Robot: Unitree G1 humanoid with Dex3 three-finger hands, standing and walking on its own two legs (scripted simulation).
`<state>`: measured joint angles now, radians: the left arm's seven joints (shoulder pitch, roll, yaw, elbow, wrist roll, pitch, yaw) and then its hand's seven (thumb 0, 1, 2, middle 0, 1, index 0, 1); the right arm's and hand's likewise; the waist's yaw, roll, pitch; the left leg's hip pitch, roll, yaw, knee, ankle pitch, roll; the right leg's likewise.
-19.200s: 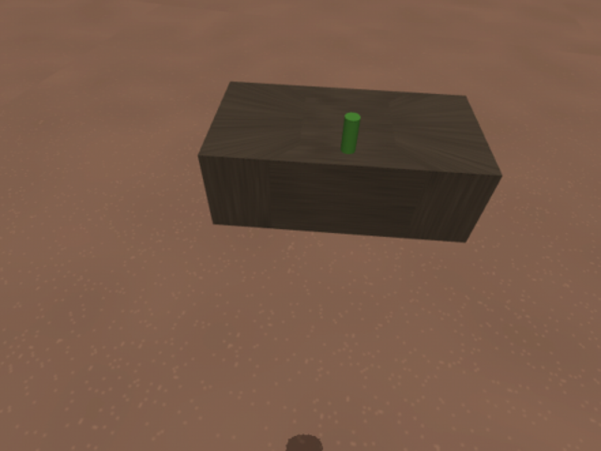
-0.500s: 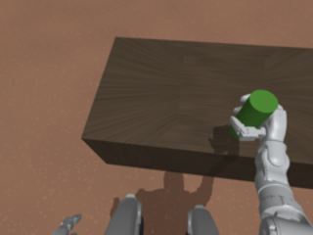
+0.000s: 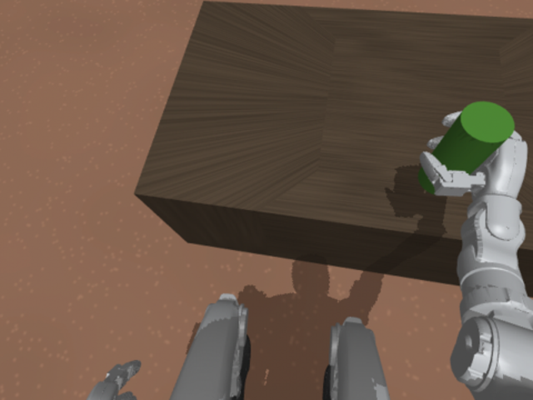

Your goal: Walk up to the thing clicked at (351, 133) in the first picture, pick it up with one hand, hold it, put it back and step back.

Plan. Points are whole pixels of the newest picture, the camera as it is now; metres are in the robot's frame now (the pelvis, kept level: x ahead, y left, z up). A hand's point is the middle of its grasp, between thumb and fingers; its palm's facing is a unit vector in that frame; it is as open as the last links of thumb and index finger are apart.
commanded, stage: crouch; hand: right
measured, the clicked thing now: (458, 154) +0.48 -0.21 +0.02
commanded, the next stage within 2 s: lower in 0.32 s
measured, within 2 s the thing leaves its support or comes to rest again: rests again in 1.42 s
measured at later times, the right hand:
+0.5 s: hand (443, 155) +0.50 -0.21 -0.02, palm faces +0.17 +0.99 -0.01, open 8.2 cm
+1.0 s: hand (426, 172) +0.51 -0.21 -0.09, palm faces +0.16 +0.99 -0.02, open 8.2 cm
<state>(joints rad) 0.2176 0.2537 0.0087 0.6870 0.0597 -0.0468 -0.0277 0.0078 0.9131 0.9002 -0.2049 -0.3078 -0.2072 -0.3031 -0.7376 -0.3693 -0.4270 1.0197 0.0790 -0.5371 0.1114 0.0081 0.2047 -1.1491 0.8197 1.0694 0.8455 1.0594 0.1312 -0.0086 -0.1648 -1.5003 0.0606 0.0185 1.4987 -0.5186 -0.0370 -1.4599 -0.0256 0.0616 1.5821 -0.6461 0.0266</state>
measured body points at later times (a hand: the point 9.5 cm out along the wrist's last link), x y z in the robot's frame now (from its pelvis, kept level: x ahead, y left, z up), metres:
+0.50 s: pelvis -0.02 +0.00 -0.04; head +0.17 -0.02 +0.37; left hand +0.05 +0.27 -0.16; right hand +0.49 -0.26 -0.02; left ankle +0.08 +0.15 -0.55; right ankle +0.04 -0.13 -0.55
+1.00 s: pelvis -0.03 +0.00 -0.10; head +0.18 -0.02 +0.30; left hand +0.03 +0.28 -0.22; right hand +0.49 -0.26 -0.09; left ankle +0.08 +0.15 -0.55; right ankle +0.04 -0.13 -0.55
